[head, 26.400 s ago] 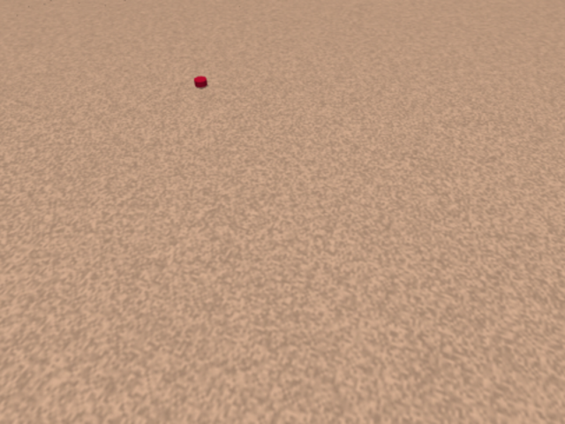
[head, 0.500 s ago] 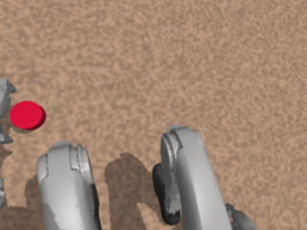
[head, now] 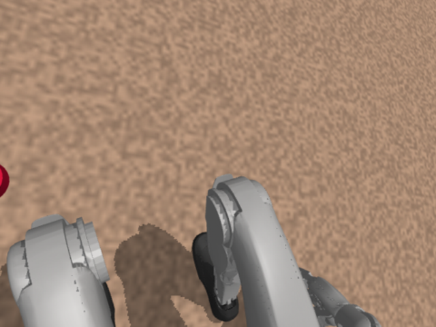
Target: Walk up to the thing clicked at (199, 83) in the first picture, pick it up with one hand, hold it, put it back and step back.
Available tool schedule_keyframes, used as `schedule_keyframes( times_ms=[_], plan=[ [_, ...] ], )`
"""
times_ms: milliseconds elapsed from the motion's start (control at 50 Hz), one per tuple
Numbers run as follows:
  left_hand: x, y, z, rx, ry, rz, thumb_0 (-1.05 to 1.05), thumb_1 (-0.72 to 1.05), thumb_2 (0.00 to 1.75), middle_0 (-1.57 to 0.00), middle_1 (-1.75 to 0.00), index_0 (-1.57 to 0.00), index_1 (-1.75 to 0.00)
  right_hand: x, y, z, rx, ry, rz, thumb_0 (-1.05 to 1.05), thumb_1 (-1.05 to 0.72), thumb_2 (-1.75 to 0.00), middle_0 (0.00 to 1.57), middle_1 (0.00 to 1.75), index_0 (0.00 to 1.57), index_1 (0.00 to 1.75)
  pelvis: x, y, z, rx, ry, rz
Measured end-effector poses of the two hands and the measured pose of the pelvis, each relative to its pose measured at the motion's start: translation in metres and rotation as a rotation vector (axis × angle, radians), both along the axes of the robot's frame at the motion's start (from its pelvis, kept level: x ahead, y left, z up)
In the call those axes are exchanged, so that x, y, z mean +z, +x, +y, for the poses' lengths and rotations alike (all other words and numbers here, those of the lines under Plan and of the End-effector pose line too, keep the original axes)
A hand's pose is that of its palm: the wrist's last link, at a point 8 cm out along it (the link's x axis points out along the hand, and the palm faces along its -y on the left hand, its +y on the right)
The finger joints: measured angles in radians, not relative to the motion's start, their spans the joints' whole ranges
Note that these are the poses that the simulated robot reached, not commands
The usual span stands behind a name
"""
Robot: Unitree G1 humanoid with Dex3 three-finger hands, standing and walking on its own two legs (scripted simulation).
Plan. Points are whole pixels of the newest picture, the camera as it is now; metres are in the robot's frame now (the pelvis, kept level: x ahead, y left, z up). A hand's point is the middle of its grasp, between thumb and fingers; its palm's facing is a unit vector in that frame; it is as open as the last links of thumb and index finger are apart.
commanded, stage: rest palm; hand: left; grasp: from above
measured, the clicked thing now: out of the picture +0.40 +0.33 -0.27
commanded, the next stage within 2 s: close in 0.88 s
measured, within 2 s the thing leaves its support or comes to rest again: neither
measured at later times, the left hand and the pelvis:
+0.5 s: hand out of the picture +0.39 +0.31 -0.24, palm faces -0.41 -0.14 -0.90, open 14.3 cm; pelvis +0.00 +0.00 +0.00, yaw -2 degrees
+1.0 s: hand out of the picture +0.39 +0.33 -0.26, palm faces -0.46 -0.18 -0.87, open 14.1 cm; pelvis +0.00 +0.00 +0.00, yaw -2 degrees
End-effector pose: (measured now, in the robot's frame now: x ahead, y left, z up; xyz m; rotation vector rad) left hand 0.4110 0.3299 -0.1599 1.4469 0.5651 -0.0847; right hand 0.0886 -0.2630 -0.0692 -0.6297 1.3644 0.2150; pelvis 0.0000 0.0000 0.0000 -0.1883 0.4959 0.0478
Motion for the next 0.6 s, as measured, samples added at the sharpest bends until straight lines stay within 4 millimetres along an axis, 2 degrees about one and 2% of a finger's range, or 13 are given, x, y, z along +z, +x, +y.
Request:
schedule_keyframes(
  times_ms=[140,280,380,600],
  plan=[
    [-0.008,-0.001,0.01,0.036,-0.017,0.086,0.0,-0.51,0.96,-0.07,-1.0,-0.07,-1.0,-0.005,-0.027,0.011,-0.028,0.051,0.076,0.01,-0.89,-0.9,0.2,0.3,0.2,0.3,0.001,0.002,-0.001,-0.004,-0.002,-0.002],
    [-0.017,-0.01,0.004,-0.032,-0.075,0.09,0.0,-0.52,0.97,-0.07,-1.0,-0.07,-1.0,-0.001,-0.041,0.013,-0.011,0.058,0.133,0.01,-0.89,-0.9,0.21,0.3,0.2,0.3,0.002,0.002,-0.002,-0.009,-0.007,-0.022],
    [-0.019,-0.014,-0.004,-0.085,-0.074,0.038,0.0,-0.52,0.98,-0.08,-0.99,-0.07,-0.99,0.005,-0.036,0.007,0.023,0.026,0.12,0.01,-0.89,-0.9,0.21,0.3,0.2,0.3,0.0,0.0,-0.002,-0.015,-0.012,-0.038],
    [-0.023,-0.013,-0.014,-0.076,-0.019,-0.006,0.0,-0.52,0.98,-0.08,-0.98,-0.07,-0.98,0.018,-0.006,-0.002,0.104,0.002,0.032,0.01,-0.89,-0.9,0.2,0.3,0.2,0.3,0.0,-0.002,0.002,-0.018,-0.026,-0.044]
  ],
)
